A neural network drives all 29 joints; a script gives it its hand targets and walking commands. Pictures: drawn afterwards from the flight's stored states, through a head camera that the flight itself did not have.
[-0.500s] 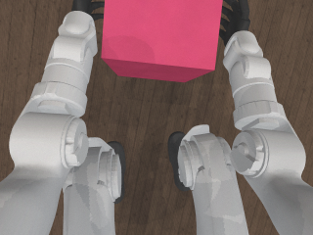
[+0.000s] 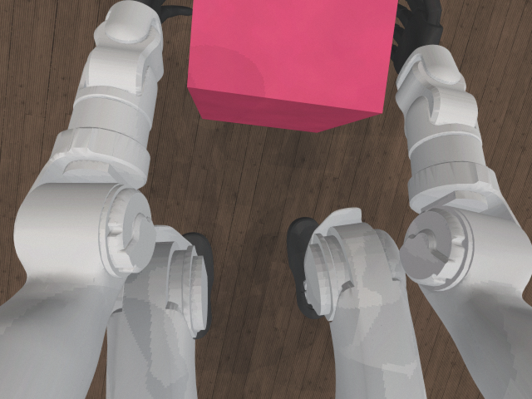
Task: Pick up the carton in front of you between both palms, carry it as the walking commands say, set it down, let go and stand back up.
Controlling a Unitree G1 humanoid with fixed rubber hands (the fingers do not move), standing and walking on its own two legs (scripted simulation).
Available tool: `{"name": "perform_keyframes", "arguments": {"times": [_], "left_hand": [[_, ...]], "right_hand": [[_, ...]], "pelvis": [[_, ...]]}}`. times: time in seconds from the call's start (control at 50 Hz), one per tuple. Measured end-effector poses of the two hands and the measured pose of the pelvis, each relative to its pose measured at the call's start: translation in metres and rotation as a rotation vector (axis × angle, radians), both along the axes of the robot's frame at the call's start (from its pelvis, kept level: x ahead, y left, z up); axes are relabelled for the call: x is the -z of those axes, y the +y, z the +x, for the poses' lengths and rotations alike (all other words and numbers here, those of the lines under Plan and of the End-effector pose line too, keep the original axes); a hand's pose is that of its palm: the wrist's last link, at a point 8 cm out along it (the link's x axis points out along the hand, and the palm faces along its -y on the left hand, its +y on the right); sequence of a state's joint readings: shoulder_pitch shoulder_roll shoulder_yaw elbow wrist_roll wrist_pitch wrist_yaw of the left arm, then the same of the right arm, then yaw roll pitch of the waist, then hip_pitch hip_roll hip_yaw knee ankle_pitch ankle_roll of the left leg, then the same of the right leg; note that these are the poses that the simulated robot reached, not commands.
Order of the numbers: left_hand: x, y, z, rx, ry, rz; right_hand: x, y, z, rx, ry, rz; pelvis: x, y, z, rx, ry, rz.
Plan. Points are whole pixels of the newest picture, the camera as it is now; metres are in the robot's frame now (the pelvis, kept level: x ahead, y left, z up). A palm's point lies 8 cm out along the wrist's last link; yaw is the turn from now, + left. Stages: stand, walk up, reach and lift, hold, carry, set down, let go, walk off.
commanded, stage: set down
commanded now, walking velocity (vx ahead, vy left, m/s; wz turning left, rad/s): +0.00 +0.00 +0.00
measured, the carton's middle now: (278, 43) +0.54 -0.05 -0.24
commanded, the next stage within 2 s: let go in 1.48 s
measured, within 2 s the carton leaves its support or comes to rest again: neither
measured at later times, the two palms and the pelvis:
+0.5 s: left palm out of the picture +0.57 +0.15 -0.17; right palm (425, 61) +0.50 -0.22 -0.17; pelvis +0.00 -0.01 -0.01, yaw +0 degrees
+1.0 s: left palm out of the picture +0.57 +0.16 +0.00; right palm out of the picture +0.51 -0.22 +0.00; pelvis +0.01 -0.01 +0.11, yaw +1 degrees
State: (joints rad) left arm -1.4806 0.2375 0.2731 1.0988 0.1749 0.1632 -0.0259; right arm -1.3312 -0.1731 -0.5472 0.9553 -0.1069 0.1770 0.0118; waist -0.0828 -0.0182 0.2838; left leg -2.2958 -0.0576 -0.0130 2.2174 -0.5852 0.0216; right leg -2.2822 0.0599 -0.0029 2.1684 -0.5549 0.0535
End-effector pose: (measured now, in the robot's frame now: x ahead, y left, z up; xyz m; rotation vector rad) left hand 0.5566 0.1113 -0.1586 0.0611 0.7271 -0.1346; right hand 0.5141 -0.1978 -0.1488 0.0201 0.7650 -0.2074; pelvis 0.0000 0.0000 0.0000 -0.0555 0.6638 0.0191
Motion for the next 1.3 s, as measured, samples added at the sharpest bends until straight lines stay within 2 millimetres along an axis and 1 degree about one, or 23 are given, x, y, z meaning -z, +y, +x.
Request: {"name": "perform_keyframes", "arguments": {"times": [0.1,0.16,0.22,0.28,0.32,0.36,0.4,0.46,0.52,0.58,0.68,0.8,0.98,1.08,1.3], "left_hand": [[0.005,0.001,-0.001,0.011,-0.002,0.01],[0.017,0.004,-0.006,0.014,0.019,0.028],[0.034,0.019,-0.014,-0.027,0.039,0.069],[0.042,0.039,-0.015,-0.066,0.038,0.104],[0.041,0.049,-0.012,-0.077,0.026,0.116],[0.037,0.053,-0.007,-0.082,0.009,0.116],[0.03,0.053,-0.001,-0.082,-0.012,0.109],[0.018,0.047,0.008,-0.081,-0.044,0.095],[0.002,0.04,0.012,-0.079,-0.075,0.09],[-0.02,0.035,0.013,-0.076,-0.1,0.094],[-0.063,0.036,0.01,-0.087,-0.092,0.106],[-0.107,0.041,0.012,-0.098,-0.079,0.102],[-0.153,0.047,0.015,-0.089,-0.096,0.098],[-0.179,0.049,0.014,-0.081,-0.098,0.1],[-0.253,0.053,0.015,-0.07,-0.094,0.095]], "right_hand": [[0.003,-0.001,-0.002,-0.004,-0.003,-0.008],[0.013,0.0,-0.008,-0.015,0.026,-0.018],[0.027,-0.003,-0.015,0.003,0.052,-0.038],[0.037,-0.011,-0.019,0.035,0.053,-0.051],[0.04,-0.016,-0.019,0.049,0.044,-0.054],[0.04,-0.02,-0.018,0.058,0.028,-0.053],[0.038,-0.023,-0.016,0.062,0.009,-0.052],[0.029,-0.025,-0.012,0.066,-0.026,-0.051],[0.012,-0.026,-0.009,0.07,-0.067,-0.046],[-0.011,-0.025,-0.007,0.072,-0.105,-0.04],[-0.055,-0.024,-0.01,0.079,-0.113,-0.038],[-0.097,-0.024,-0.01,0.08,-0.107,-0.04],[-0.145,-0.025,-0.008,0.08,-0.125,-0.052],[-0.174,-0.028,-0.009,0.082,-0.129,-0.054],[-0.247,-0.031,-0.011,0.08,-0.132,-0.046]], "pelvis": [[0.0,0.0,-0.002,0.001,-0.019,-0.002],[0.0,0.0,-0.002,0.001,-0.035,-0.003],[0.0,0.0,-0.002,0.0,-0.05,-0.002],[0.002,-0.001,0.0,-0.003,-0.063,0.0],[0.004,-0.002,0.001,-0.003,-0.066,0.002],[0.006,-0.002,0.002,-0.004,-0.067,0.003],[0.008,-0.003,0.003,-0.006,-0.066,0.004],[0.009,-0.004,0.004,-0.006,-0.058,0.006],[0.005,-0.006,0.003,0.002,-0.047,0.011],[-0.004,-0.007,0.003,0.009,-0.036,0.016],[-0.033,-0.009,0.003,0.016,0.003,0.023],[-0.065,-0.009,0.005,0.015,0.07,0.023],[-0.105,-0.007,0.01,0.007,0.135,0.018],[-0.13,-0.005,0.014,0.004,0.153,0.016],[-0.194,-0.002,0.026,0.0,0.165,0.016]]}}
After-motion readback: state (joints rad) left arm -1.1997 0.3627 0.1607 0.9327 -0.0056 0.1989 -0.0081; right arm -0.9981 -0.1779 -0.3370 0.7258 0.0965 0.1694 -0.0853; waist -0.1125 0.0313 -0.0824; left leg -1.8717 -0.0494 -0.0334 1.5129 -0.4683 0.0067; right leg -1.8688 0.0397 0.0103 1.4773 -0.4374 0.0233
